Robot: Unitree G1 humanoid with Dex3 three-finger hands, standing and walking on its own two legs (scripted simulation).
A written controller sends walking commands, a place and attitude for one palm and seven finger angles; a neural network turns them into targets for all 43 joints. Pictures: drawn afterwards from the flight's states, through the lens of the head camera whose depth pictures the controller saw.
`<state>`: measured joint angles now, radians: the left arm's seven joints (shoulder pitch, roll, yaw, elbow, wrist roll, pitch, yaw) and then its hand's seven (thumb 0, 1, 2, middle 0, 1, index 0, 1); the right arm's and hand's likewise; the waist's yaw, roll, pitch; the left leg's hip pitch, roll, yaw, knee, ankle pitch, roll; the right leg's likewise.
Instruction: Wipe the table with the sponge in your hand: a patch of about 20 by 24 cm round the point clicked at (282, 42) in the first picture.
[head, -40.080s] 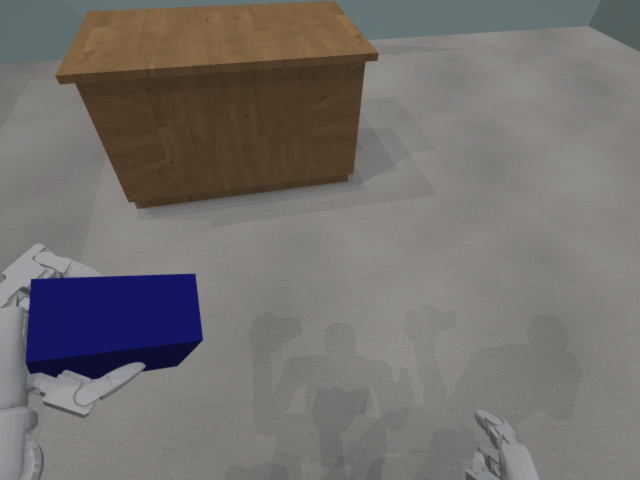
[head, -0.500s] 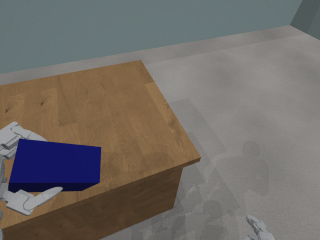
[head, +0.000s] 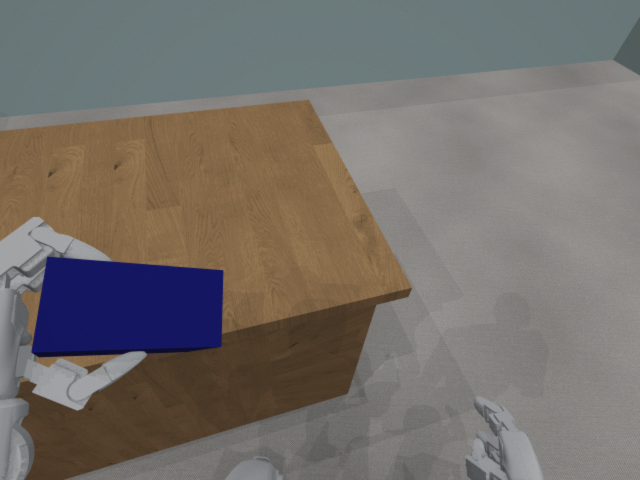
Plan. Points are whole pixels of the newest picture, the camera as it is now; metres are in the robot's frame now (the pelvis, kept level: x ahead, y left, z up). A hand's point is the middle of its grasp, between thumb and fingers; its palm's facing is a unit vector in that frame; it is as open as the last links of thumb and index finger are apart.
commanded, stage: step back with the hand held close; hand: left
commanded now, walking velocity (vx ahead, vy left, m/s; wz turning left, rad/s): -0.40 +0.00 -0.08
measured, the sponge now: (157, 314) +0.23 +0.18 +0.16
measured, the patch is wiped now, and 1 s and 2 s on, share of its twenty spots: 0.95 0.95 0.95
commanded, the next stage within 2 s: stop stepping back and stand still in 0.36 s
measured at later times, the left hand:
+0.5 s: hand out of the picture +0.09 +0.19 +0.18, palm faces +0.24 -0.88 -0.41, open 10.5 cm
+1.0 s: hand out of the picture -0.05 +0.19 +0.18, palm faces +0.30 -0.89 -0.36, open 10.5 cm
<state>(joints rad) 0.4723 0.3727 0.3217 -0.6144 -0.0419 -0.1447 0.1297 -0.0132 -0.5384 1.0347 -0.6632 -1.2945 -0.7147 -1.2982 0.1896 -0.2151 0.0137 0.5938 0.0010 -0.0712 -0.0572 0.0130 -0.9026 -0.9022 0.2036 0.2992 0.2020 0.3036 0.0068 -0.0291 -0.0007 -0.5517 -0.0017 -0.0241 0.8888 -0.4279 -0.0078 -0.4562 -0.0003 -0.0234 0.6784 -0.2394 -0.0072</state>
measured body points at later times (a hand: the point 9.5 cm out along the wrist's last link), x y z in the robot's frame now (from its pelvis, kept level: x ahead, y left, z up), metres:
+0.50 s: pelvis -0.13 -0.02 +0.01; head -0.12 -0.01 +0.46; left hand +0.07 +0.24 +0.21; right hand +0.01 -0.26 -0.07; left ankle -0.12 +0.11 -0.66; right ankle -0.06 -0.13 -0.71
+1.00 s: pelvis -0.26 -0.03 +0.01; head -0.29 -0.02 +0.46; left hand -0.07 +0.24 +0.20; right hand -0.14 -0.27 -0.08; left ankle -0.27 +0.08 -0.66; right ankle -0.21 -0.11 -0.71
